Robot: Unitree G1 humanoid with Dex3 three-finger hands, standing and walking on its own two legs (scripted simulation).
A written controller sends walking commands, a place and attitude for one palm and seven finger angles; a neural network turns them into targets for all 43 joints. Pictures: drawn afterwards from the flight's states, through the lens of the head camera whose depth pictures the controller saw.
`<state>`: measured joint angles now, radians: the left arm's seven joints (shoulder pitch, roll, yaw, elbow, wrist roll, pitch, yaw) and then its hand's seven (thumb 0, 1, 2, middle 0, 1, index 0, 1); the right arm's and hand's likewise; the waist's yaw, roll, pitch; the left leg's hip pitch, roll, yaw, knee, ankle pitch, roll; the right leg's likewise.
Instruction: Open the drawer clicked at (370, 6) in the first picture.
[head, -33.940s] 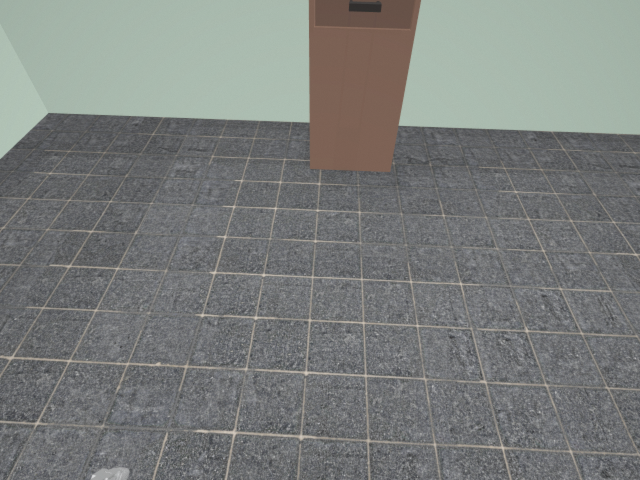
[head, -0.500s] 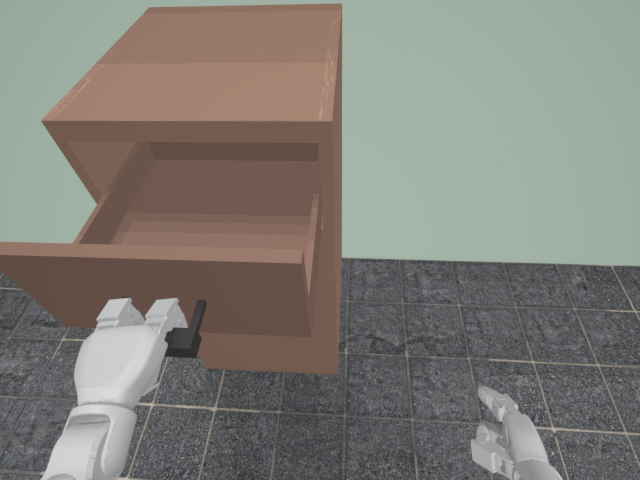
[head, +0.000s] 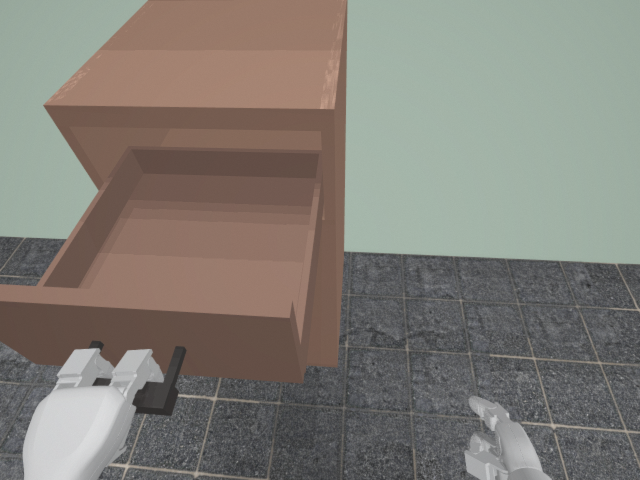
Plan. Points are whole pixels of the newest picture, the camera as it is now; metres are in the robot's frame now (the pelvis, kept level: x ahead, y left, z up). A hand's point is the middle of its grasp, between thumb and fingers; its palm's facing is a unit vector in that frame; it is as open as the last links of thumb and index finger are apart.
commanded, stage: pull the drawer open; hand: left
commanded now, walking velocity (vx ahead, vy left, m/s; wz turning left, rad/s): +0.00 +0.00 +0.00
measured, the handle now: (127, 374) +0.22 +0.25 +0.05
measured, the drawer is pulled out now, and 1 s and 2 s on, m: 0.30 0.30 0.30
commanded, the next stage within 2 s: open the thumb to release the handle in 0.30 s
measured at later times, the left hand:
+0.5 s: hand (115, 432) +0.16 +0.24 +0.03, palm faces +0.02 -0.07 -1.00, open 6.1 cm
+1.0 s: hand (114, 432) +0.16 +0.24 +0.03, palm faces +0.01 -0.09 -1.00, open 13.2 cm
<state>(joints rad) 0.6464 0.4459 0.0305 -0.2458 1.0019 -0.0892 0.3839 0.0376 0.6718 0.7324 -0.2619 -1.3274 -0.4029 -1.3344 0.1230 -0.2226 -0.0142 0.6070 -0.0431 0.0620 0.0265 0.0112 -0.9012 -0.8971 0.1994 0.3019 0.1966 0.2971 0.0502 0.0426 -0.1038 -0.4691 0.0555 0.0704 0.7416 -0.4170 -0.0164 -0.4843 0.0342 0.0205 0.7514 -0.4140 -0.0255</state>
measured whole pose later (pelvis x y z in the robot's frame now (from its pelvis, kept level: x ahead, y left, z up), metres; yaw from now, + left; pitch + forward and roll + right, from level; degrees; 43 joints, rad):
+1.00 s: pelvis -0.02 +0.00 +0.01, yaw +2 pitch +5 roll +0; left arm 0.44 0.41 -0.03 -0.12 1.02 -0.06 0.32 0.00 -0.39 0.34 -0.35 -1.24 -0.33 -1.21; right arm 0.10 -0.21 0.00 0.64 -0.04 0.04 -0.01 0.01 -0.90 -0.90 0.20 0.30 0.20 0.30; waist 0.08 0.05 -0.07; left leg -0.42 0.04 0.04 0.70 -0.36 -0.01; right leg -0.42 0.02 0.00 0.71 -0.37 -0.02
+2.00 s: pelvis -0.02 +0.01 +0.02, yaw +3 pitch -1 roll +0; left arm 0.35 0.48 -0.02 -0.35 0.91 0.05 0.09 -0.01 -0.49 0.30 -0.32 -1.20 -0.34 -1.21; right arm 0.08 -0.24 0.02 0.64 -0.01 0.07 -0.01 0.01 -0.90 -0.90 0.20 0.30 0.20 0.30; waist 0.11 0.10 -0.03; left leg -0.23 0.02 0.02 0.53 -0.29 0.00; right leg -0.21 0.00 -0.02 0.52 -0.29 -0.01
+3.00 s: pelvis -0.03 +0.00 +0.03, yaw +4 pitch -3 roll +0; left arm 0.27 0.61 0.11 -0.45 0.75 0.08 -0.10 -0.01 -0.49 0.30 -0.32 -1.20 -0.32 -1.20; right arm 0.09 -0.27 0.05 0.63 0.02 0.06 0.01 0.01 -0.90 -0.90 0.20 0.30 0.19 0.30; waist 0.10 0.13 -0.01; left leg -0.18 0.02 0.01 0.47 -0.24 -0.01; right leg -0.16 0.01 -0.04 0.45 -0.25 -0.01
